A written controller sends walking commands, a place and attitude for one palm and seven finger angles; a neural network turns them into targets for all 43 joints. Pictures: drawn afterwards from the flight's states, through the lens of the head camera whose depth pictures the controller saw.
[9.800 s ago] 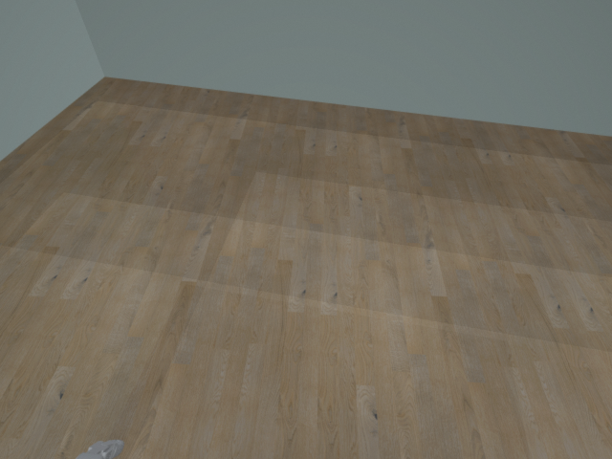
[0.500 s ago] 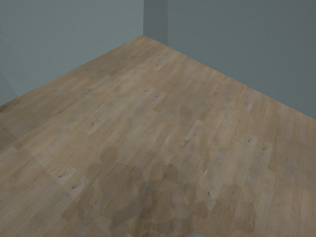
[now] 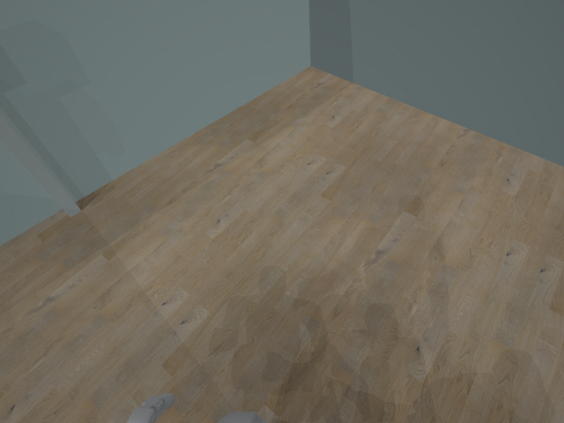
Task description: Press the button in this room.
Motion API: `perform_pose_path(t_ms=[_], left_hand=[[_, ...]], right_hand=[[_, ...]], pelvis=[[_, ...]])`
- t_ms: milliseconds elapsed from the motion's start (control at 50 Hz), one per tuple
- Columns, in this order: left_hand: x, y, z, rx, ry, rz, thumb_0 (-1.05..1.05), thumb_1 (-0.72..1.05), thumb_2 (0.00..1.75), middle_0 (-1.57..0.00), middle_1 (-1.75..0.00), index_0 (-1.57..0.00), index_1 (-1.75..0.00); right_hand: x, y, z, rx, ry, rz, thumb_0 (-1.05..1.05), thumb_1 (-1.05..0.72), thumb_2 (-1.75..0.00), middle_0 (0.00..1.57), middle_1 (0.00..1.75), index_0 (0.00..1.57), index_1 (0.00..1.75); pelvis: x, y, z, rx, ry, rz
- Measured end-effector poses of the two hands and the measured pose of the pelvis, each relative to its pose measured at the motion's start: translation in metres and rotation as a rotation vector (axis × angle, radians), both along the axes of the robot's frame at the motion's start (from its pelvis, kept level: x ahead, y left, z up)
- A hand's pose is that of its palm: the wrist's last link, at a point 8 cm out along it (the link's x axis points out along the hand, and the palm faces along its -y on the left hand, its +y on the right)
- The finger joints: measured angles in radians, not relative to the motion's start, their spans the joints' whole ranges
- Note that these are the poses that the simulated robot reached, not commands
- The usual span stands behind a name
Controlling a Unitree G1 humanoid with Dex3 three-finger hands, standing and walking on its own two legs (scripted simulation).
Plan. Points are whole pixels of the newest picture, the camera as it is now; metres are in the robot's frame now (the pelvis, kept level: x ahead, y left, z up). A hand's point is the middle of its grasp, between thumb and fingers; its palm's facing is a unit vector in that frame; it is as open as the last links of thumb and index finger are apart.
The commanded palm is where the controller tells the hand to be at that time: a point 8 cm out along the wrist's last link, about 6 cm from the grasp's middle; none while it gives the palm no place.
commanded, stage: turn or walk to find it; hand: left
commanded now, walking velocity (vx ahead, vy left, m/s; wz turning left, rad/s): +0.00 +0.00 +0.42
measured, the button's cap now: out of the picture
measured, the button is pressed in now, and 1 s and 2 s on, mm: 0 0 0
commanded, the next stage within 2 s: none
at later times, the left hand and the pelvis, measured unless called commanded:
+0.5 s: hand out of the picture -0.09 +0.25 -0.19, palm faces +0.31 -0.92 -0.25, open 7.4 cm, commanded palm none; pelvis -0.03 +0.04 -0.01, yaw +13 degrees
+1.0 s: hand out of the picture -0.02 +0.19 -0.14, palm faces +0.43 -0.85 -0.30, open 7.4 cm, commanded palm none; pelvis -0.04 -0.03 +0.00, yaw +26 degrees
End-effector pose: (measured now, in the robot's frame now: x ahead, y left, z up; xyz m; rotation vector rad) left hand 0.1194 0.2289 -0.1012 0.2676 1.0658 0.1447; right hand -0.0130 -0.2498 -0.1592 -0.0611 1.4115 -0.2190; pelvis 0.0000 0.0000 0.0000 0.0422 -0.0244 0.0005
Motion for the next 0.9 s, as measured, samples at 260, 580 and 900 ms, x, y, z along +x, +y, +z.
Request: perform_pose_path(t_ms=[260,580,900], left_hand=[[-0.127,0.013,-0.017,-0.028,0.165,0.246,0.00,0.91,0.90,-0.20,-0.30,-0.21,-0.30],[-0.219,0.068,-0.043,-0.088,0.269,0.443,0.01,0.91,0.90,-0.19,-0.29,-0.20,-0.30],[-0.148,0.030,-0.013,0.008,0.018,0.424,0.00,0.91,0.90,-0.20,-0.29,-0.20,-0.30]], right_hand=[[0.063,-0.007,0.013,-0.039,-0.046,0.215,0.01,-0.91,-0.90,0.20,0.30,0.19,0.30],[0.138,0.086,0.041,-0.063,-0.266,0.459,0.01,-0.90,-0.90,0.20,0.30,0.20,0.30],[0.087,0.028,-0.007,0.022,-0.084,0.447,0.01,-0.90,-0.90,0.21,0.30,0.20,0.30]], pelvis=[[-0.015,-0.002,0.002,-0.003,0.006,0.142],[-0.037,0.041,-0.001,-0.053,0.000,0.269],[-0.040,-0.011,-0.011,-0.017,0.009,0.395]])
